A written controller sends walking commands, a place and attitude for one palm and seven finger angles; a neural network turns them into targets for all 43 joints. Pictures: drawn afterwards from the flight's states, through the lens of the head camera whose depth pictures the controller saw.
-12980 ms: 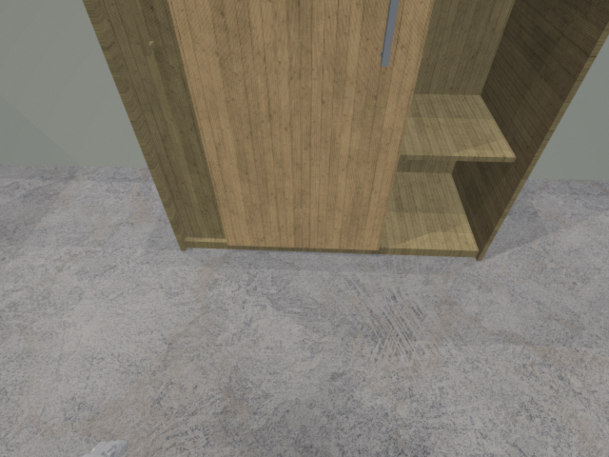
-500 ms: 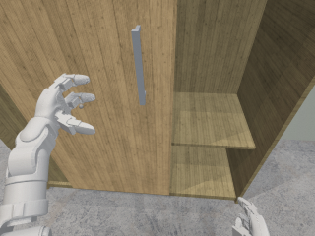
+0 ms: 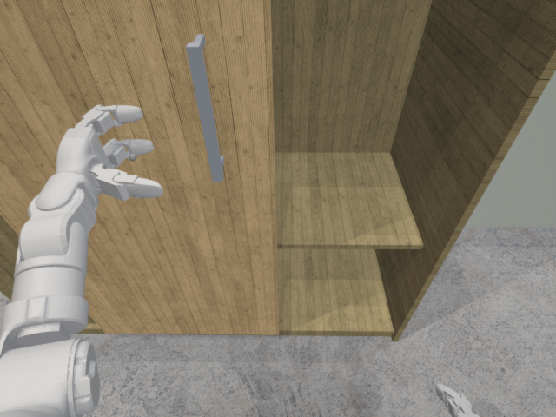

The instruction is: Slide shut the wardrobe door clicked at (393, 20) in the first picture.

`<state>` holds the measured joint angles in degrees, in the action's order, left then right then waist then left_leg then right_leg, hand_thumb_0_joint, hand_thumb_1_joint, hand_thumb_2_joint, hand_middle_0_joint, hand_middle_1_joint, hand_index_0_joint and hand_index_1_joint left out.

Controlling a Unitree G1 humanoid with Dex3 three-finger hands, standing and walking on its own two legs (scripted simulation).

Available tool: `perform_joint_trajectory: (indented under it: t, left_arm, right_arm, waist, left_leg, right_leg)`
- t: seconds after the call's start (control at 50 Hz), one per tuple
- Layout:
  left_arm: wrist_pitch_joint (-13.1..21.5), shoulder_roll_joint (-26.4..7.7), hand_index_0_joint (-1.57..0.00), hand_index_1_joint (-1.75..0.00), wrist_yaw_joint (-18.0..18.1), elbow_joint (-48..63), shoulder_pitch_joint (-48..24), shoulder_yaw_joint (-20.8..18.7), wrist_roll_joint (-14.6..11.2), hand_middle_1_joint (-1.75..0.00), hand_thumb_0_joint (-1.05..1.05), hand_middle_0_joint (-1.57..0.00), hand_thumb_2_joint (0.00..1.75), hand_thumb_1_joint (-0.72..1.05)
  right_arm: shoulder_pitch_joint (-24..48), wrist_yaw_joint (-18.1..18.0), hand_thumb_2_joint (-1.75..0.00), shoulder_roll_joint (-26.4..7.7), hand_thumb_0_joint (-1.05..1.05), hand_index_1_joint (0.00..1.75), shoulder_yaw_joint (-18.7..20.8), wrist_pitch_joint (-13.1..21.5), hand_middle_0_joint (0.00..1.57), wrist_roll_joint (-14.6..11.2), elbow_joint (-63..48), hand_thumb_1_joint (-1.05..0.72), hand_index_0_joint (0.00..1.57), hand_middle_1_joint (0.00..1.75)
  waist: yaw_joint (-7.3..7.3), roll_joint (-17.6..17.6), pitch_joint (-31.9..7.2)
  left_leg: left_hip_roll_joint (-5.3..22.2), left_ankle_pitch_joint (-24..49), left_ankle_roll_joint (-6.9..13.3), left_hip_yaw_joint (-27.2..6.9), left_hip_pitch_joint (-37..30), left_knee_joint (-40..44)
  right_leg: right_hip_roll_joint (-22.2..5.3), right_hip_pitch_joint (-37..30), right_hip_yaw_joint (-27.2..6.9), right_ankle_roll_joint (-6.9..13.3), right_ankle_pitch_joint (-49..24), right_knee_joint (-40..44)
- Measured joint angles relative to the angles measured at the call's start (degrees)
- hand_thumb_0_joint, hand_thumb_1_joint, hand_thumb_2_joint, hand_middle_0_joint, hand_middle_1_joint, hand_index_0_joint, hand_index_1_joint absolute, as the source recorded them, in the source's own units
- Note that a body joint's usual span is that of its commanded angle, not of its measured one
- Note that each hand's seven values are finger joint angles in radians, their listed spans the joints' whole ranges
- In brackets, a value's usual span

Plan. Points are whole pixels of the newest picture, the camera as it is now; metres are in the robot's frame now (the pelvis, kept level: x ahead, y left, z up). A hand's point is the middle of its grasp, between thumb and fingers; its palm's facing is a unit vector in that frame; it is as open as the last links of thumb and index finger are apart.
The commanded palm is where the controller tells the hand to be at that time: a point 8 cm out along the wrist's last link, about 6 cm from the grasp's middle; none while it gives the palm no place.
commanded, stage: move the hooked fingers beside the handle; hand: left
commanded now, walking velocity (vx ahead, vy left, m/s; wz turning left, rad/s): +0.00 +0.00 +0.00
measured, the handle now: (209, 116) +0.52 +0.14 +0.19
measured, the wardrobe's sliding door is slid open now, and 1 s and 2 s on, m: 0.42 0.42 0.42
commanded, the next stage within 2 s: feel for the door with the fingertips in 1.24 s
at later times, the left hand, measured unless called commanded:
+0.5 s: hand (147, 133) +0.46 +0.22 +0.20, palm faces +0.09 -1.00 +0.02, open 14.0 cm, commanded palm +0.44 +0.27 +0.20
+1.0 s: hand (154, 129) +0.47 +0.22 +0.20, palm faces +0.05 -1.00 +0.03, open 14.0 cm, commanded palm +0.44 +0.27 +0.19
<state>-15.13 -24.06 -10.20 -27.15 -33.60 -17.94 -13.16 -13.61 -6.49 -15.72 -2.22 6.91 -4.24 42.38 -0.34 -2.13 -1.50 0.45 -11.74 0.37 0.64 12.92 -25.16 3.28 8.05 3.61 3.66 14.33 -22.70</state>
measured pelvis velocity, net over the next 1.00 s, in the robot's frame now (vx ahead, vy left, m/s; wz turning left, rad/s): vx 0.00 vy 0.04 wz -0.02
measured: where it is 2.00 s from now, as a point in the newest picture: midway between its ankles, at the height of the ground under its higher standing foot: outside the picture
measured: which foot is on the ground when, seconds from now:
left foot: down 0.00-1.00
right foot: down 0.00-1.00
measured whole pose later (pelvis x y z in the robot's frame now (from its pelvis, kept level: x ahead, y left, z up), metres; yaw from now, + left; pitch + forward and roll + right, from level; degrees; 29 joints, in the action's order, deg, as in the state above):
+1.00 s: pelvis +0.00 +0.04 +0.00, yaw -1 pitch +5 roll -2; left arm -4.4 -23.9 -8.1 -47.4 -49.5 -17.4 -9.5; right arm -20.0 -3.7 -15.2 -0.7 8.5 -2.9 43.3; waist -4.2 -2.0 -2.5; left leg -0.8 -12.6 3.0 2.1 20.0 -27.8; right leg 1.8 14.6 2.2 1.0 13.8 -23.7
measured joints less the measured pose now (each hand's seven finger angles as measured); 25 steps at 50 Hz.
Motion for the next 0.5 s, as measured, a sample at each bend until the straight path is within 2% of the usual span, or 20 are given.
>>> perform_joint_trajectory:
  t: [0.18,0.3,0.38,0.5]
  left_arm:
    - [2.96,-2.5,-0.3,-1.2,-1.65,-8.68,-5.49,-1.79,0.62,-1.2,-0.01,-0.3,0.3,-0.5]
    - [5.05,-3.09,-0.3,-1.2,-1.75,-13.76,-8.51,-2.68,1.15,-1.2,-0.01,-0.3,0.3,-0.5]
    - [5.85,-4.23,-0.3,-1.2,-1.34,-18.36,-11.47,-2.75,2.39,-1.2,-0.01,-0.3,0.3,-0.5]
    - [9.17,-4.51,-0.3,-1.2,-1.29,-21.21,-14.15,-2.71,3.13,-1.2,-0.01,-0.3,0.3,-0.5]
  right_arm:
    - [-2.13,0.42,-0.9,-1.11,0.01,0.29,1.27,0.05,0.2,-0.05,0.43,-0.91,0.2,0.3]
    - [-3.47,0.85,-0.9,-1.17,0.01,0.29,1.52,-0.08,0.2,-0.03,0.54,-0.91,0.2,0.3]
    - [-4.04,1.24,-0.9,-0.84,0.01,0.29,1.51,-0.19,0.2,0.13,0.47,-0.91,0.2,0.3]
    - [-5.32,1.6,-0.9,-0.66,0.01,0.29,1.69,0.07,0.2,0.51,0.46,-0.91,0.2,0.3]
  waist:
    - [-1.78,-0.13,-0.42]
    - [-2.62,-0.12,-1.11]
    - [-3.25,0.25,-1.05]
    - [-3.75,0.23,-0.71]
  left_leg:
    - [0.72,-0.26,-0.32,0.36,2.91,-1.17]
    - [0.8,-0.68,-0.14,0.68,4.39,-2.11]
    - [0.84,-0.85,0.02,0.72,5.72,-2.87]
    - [0.7,-0.98,0.57,0.94,7.07,-3.5]
  right_leg:
    - [0.64,2.97,-0.38,0.27,-0.13,-0.84]
    - [0.67,4.55,-0.69,0.1,0.16,-1.78]
    - [0.68,5.77,-0.72,-0.04,0.16,-2.27]
    - [0.51,6.85,-0.93,-0.51,-0.18,-2.21]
